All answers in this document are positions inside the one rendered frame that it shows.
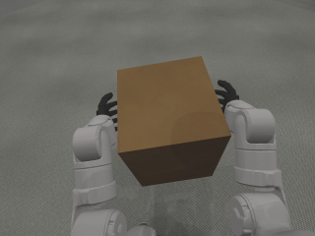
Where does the carton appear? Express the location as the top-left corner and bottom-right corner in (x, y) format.
(117, 56), (231, 187)

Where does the robot left upper arm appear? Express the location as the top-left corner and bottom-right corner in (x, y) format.
(71, 208), (128, 236)

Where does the robot left shin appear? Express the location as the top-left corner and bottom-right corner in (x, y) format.
(139, 222), (150, 227)

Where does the robot right upper arm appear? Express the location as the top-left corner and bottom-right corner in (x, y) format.
(228, 193), (315, 236)

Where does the robot left forearm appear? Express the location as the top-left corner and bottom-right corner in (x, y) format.
(70, 114), (118, 236)

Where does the robot left hand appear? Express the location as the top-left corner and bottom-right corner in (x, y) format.
(96, 92), (118, 132)

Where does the robot left thigh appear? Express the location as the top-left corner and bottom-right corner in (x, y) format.
(127, 225), (157, 236)

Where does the robot right forearm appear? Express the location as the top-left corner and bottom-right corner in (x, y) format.
(223, 99), (291, 227)

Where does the robot right hand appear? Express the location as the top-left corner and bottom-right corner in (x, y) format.
(215, 80), (239, 114)

